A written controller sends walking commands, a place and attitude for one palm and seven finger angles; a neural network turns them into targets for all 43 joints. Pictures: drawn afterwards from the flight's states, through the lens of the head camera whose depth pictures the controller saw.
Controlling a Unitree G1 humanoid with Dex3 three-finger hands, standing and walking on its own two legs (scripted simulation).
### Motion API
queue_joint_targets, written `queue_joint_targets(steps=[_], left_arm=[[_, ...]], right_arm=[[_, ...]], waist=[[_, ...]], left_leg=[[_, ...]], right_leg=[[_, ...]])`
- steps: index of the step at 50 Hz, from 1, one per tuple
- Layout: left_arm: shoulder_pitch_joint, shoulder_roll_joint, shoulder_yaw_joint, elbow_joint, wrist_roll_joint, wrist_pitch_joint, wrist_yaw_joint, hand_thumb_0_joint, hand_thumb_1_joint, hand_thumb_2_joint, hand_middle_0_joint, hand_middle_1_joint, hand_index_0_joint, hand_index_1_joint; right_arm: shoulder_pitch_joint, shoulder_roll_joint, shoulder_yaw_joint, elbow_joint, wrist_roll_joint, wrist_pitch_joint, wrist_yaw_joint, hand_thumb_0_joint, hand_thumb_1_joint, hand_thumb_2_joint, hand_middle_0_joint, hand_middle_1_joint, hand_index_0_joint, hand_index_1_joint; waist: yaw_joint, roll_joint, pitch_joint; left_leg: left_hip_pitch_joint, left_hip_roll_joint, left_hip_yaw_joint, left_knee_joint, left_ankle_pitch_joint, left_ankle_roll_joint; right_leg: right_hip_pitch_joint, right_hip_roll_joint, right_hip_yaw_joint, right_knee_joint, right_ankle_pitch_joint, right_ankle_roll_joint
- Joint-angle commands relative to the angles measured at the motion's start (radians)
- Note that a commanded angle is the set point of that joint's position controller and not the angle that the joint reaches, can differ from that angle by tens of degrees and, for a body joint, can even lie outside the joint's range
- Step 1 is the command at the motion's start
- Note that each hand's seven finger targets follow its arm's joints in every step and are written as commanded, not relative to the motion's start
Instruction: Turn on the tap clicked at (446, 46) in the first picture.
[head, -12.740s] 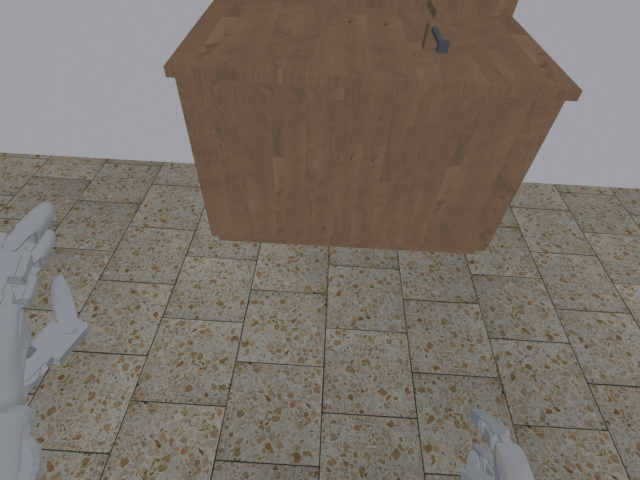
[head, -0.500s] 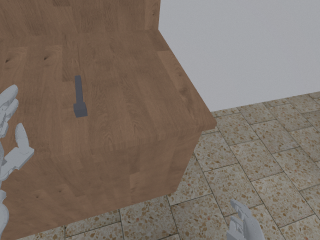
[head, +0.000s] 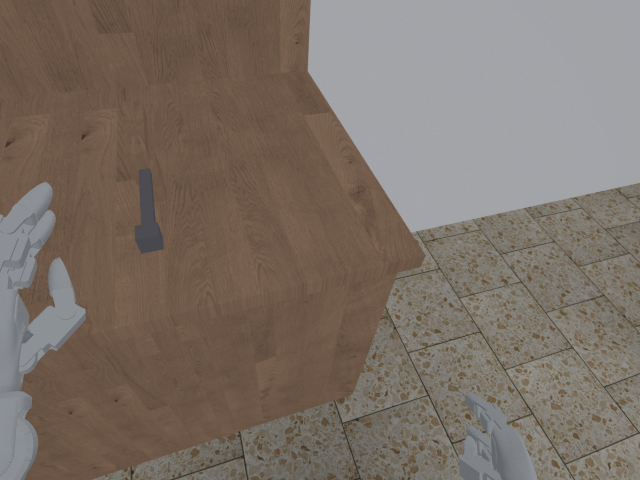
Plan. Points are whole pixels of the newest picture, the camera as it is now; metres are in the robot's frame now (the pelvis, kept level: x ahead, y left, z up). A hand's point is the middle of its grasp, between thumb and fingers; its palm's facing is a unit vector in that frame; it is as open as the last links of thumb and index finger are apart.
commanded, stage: look again from close up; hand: left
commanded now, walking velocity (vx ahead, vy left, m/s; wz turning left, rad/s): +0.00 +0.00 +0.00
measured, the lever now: (149, 237) +0.37 +0.27 +0.08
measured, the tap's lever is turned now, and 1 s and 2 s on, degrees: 0 0 0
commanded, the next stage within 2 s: shuffle to correct the standing spot in 0.06 s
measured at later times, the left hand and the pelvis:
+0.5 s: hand (127, 294) +0.24 +0.22 +0.16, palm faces +0.39 -0.85 -0.34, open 7.4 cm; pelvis +0.02 -0.03 +0.00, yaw +0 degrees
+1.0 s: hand (157, 293) +0.25 +0.19 +0.15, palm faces +0.41 -0.82 -0.40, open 7.4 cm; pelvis +0.03 -0.06 -0.01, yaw +1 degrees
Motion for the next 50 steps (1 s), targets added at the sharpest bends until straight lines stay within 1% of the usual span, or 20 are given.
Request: queue_joint_targets(steps=[1,3,4,6,8,10,13,19,21,25,29,31,33,35,37,38,39,42,46,50], left_arm=[[-0.089,0.15,0.079,-0.177,-0.002,-0.045,0.013,0.0,0.9,0.9,-0.2,-0.3,-0.2,-0.3],[-0.097,0.175,0.103,-0.181,-0.001,-0.04,0.017,0.0,0.9,0.9,-0.2,-0.3,-0.2,-0.3],[-0.104,0.146,0.075,-0.173,-0.003,-0.041,0.015,0.0,0.9,0.9,-0.2,-0.3,-0.2,-0.3],[-0.117,0.157,0.081,-0.183,-0.005,-0.04,0.017,0.0,0.9,0.9,-0.2,-0.3,-0.2,-0.3],[-0.106,0.186,0.11,-0.199,-0.006,-0.039,0.019,0.0,0.9,0.9,-0.2,-0.3,-0.2,-0.3],[-0.1,0.165,0.093,-0.196,-0.014,-0.036,0.016,0.0,0.9,0.9,-0.2,-0.3,-0.2,-0.3],[-0.104,0.176,0.101,-0.207,-0.017,-0.029,0.012,0.0,0.9,0.9,-0.2,-0.3,-0.2,-0.3],[-0.115,0.161,0.084,-0.231,-0.015,-0.008,0.014,0.0,0.9,0.9,-0.2,-0.3,-0.2,-0.3],[-0.104,0.168,0.089,-0.231,-0.016,-0.002,0.016,0.0,0.9,0.9,-0.2,-0.3,-0.2,-0.3],[-0.078,0.175,0.1,-0.247,-0.025,0.009,0.015,0.0,0.9,0.9,-0.2,-0.3,-0.2,-0.3],[-0.038,0.181,0.117,-0.23,-0.038,0.022,0.012,0.0,0.9,0.9,-0.2,-0.3,-0.2,-0.3],[-0.032,0.188,0.127,-0.23,-0.044,0.023,0.013,0.0,0.9,0.9,-0.2,-0.3,-0.2,-0.3],[-0.027,0.188,0.133,-0.243,-0.047,0.021,0.021,0.0,0.9,0.9,-0.2,-0.3,-0.2,-0.3],[-0.018,0.193,0.141,-0.235,-0.045,0.008,0.031,0.0,0.9,0.9,-0.2,-0.3,-0.2,-0.3],[-0.006,0.203,0.156,-0.238,-0.041,-0.004,0.038,0.0,0.9,0.9,-0.2,-0.3,-0.2,-0.3],[0.012,0.221,0.179,-0.232,-0.036,-0.002,0.042,0.0,0.9,0.9,-0.2,-0.3,-0.2,-0.3],[0.009,0.193,0.151,-0.242,-0.038,-0.01,0.04,0.0,0.9,0.9,-0.2,-0.3,-0.2,-0.3],[0.015,0.187,0.148,-0.237,-0.035,-0.014,0.045,0.0,0.9,0.9,-0.2,-0.3,-0.2,-0.3],[0.004,0.173,0.129,-0.247,-0.029,-0.01,0.049,0.0,0.9,0.9,-0.2,-0.3,-0.2,-0.3],[0.028,0.172,0.133,-0.227,-0.028,0.006,0.049,0.0,0.9,0.9,-0.2,-0.3,-0.2,-0.3]], right_arm=[[-0.097,-0.129,-0.047,-0.156,0.006,-0.048,-0.012,0.0,-0.9,-0.9,0.2,0.3,0.2,0.3],[-0.111,-0.126,-0.046,-0.159,0.008,-0.044,-0.017,0.0,-0.9,-0.9,0.2,0.3,0.2,0.3],[-0.103,-0.126,-0.045,-0.157,0.006,-0.039,-0.017,0.0,-0.9,-0.9,0.2,0.3,0.2,0.3],[-0.107,-0.126,-0.046,-0.163,0.007,-0.038,-0.018,0.0,-0.9,-0.9,0.2,0.3,0.2,0.3],[-0.117,-0.121,-0.046,-0.166,0.008,-0.04,-0.02,0.0,-0.9,-0.9,0.2,0.3,0.2,0.3],[-0.106,-0.12,-0.046,-0.164,0.006,-0.032,-0.02,0.0,-0.9,-0.9,0.2,0.3,0.2,0.3],[-0.113,-0.12,-0.047,-0.162,0.008,-0.028,-0.019,0.0,-0.9,-0.9,0.2,0.3,0.2,0.3],[-0.103,-0.12,-0.05,-0.169,0.005,-0.013,-0.013,0.0,-0.9,-0.9,0.2,0.3,0.2,0.3],[-0.098,-0.116,-0.052,-0.171,0.007,-0.01,-0.009,0.0,-0.9,-0.9,0.2,0.3,0.2,0.3],[-0.085,-0.116,-0.057,-0.174,0.013,-0.004,-0.003,0.0,-0.9,-0.9,0.2,0.3,0.2,0.3],[-0.077,-0.117,-0.06,-0.172,0.016,0.007,-0.003,0.0,-0.9,-0.9,0.2,0.3,0.2,0.3],[-0.077,-0.115,-0.063,-0.174,0.018,0.012,-0.003,0.0,-0.9,-0.9,0.2,0.3,0.2,0.3],[-0.092,-0.111,-0.056,-0.17,0.022,0.013,-0.001,0.0,-0.9,-0.9,0.2,0.3,0.2,0.3],[-0.097,-0.11,-0.053,-0.168,0.022,0.015,0.002,0.0,-0.9,-0.9,0.2,0.3,0.2,0.3],[-0.113,-0.106,-0.048,-0.169,0.023,0.017,-0.003,0.0,-0.9,-0.9,0.2,0.3,0.2,0.3],[-0.13,-0.105,-0.045,-0.171,0.023,0.018,-0.009,0.0,-0.9,-0.9,0.2,0.3,0.2,0.3],[-0.12,-0.106,-0.043,-0.169,0.021,0.023,-0.008,0.0,-0.9,-0.9,0.2,0.3,0.2,0.3],[-0.119,-0.109,-0.049,-0.175,0.022,0.024,-0.016,0.0,-0.9,-0.9,0.2,0.3,0.2,0.3],[-0.108,-0.116,-0.059,-0.18,0.023,0.026,-0.021,0.0,-0.9,-0.9,0.2,0.3,0.2,0.3],[-0.111,-0.114,-0.063,-0.19,0.025,0.036,-0.024,0.0,-0.9,-0.9,0.2,0.3,0.2,0.3]], waist=[[-0.008,0.086,-0.127],[-0.006,0.083,-0.115],[-0.011,0.077,-0.106],[-0.009,0.081,-0.103],[-0.005,0.066,-0.116],[-0.008,0.051,-0.134],[-0.013,0.086,-0.137],[-0.019,0.151,-0.11],[-0.018,0.146,-0.114],[-0.021,0.12,-0.147],[-0.027,0.074,-0.16],[-0.028,0.055,-0.16],[-0.029,0.039,-0.157],[-0.026,0.007,-0.15],[-0.017,-0.002,-0.14],[-0.008,0.01,-0.126],[-0.012,0.011,-0.13],[-0.005,0.019,-0.146],[-0.01,0.012,-0.198],[-0.009,-0.016,-0.195]], left_leg=[[0.063,0.095,-0.092,-0.078,0.12,-0.052],[0.059,0.09,-0.091,-0.079,0.085,-0.048],[0.051,0.087,-0.09,-0.079,0.075,-0.045],[0.043,0.083,-0.091,-0.084,0.05,-0.043],[0.065,0.082,-0.087,-0.078,0.056,-0.041],[0.068,0.088,-0.091,-0.09,0.06,-0.043],[0.086,0.108,-0.102,-0.115,0.017,-0.044],[0.029,0.169,-0.18,-0.15,-0.129,-0.018],[0.032,0.178,-0.18,-0.121,-0.073,-0.013],[0.057,0.164,-0.123,-0.005,0.165,-0.021],[0.047,0.152,-0.08,0.094,0.215,-0.023],[0.017,0.134,-0.052,0.152,0.181,-0.023],[-0.02,0.091,-0.02,0.212,0.163,-0.037],[-0.063,0.07,-0.013,0.223,0.162,-0.04],[-0.077,0.065,-0.011,0.195,0.123,-0.032],[-0.06,0.063,-0.009,0.175,0.135,-0.027],[-0.057,0.065,-0.007,0.154,0.164,-0.021],[0.015,0.071,0.0,0.123,0.279,-0.01],[0.108,0.09,-0.003,0.116,0.384,0.0],[0.084,0.101,-0.013,0.114,0.309,-0.003]], right_leg=[[0.003,-0.05,0.056,-0.048,0.115,-0.021],[-0.004,-0.053,0.063,-0.062,0.101,-0.023],[-0.005,-0.054,0.057,-0.066,0.092,-0.023],[-0.001,-0.054,0.063,-0.073,0.078,-0.023],[-0.008,-0.053,0.065,-0.08,0.087,-0.023],[0.014,-0.043,0.054,-0.061,0.087,-0.021],[-0.005,-0.02,0.035,-0.03,0.046,-0.017],[-0.023,0.003,0.013,0.038,-0.038,-0.025],[-0.02,-0.001,0.012,0.032,-0.02,-0.027],[0.004,-0.019,0.013,0.036,0.09,-0.039],[0.001,-0.049,0.047,0.056,0.171,-0.063],[0.008,-0.083,0.096,0.048,0.204,-0.08],[0.036,-0.148,0.173,0.027,0.367,-0.103],[0.09,-0.181,0.176,0.036,0.541,-0.08],[0.119,-0.183,0.16,0.049,0.638,-0.032],[0.098,-0.179,0.15,0.053,0.671,-0.01],[0.119,-0.174,0.121,0.064,0.678,0.005],[0.095,-0.148,0.097,0.08,0.711,0.053],[0.059,-0.131,0.07,0.111,0.692,0.06],[0.044,-0.133,0.088,0.064,0.549,0.051]])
